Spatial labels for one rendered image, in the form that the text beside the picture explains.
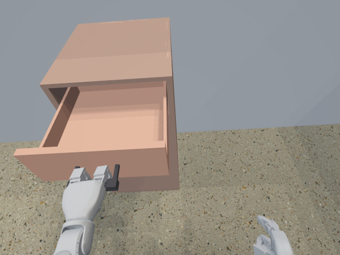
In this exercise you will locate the left robot forearm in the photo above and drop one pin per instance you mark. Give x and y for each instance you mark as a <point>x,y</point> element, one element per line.
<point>76,237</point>

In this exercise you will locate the cabinet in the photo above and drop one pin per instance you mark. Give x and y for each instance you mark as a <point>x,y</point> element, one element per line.
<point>118,52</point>

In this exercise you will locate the robot right hand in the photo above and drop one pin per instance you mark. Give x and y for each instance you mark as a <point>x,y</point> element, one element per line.
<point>277,244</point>

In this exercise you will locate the handle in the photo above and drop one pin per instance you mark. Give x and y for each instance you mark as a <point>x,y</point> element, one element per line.
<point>112,183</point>

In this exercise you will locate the robot left hand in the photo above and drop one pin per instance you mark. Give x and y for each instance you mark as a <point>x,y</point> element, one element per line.
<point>82,199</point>

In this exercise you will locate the drawer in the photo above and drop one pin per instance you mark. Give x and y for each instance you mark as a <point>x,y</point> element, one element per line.
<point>125,124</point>

